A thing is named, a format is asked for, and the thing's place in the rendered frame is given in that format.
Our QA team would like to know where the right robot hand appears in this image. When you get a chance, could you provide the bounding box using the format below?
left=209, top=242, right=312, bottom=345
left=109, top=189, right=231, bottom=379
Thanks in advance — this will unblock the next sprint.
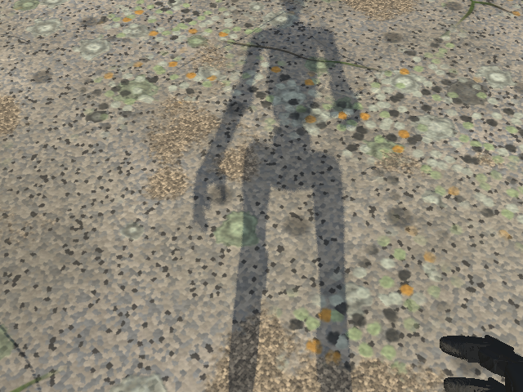
left=440, top=335, right=523, bottom=392

